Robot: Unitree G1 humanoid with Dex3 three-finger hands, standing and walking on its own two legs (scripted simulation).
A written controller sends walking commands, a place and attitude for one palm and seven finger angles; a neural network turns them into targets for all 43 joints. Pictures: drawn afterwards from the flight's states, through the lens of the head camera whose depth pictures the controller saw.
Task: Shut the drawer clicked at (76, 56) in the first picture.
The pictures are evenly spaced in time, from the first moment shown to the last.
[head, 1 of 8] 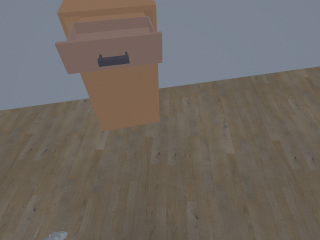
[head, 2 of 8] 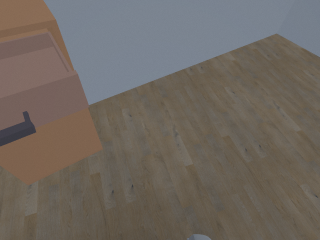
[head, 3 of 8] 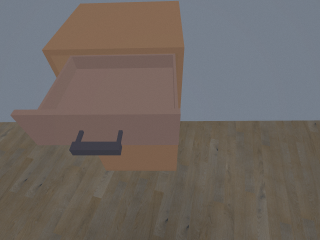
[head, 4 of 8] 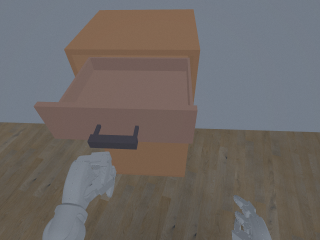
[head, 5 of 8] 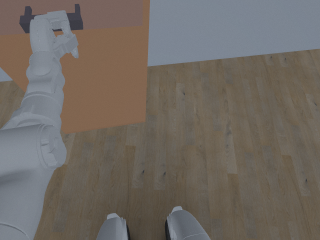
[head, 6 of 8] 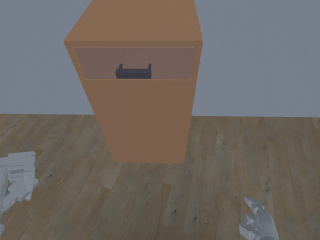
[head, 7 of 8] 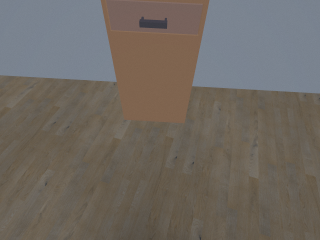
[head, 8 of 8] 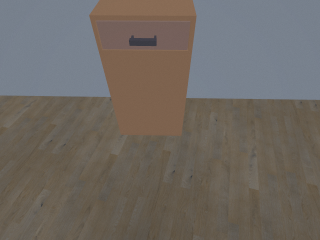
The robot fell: no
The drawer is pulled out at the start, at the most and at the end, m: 0.28 0.28 0.00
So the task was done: yes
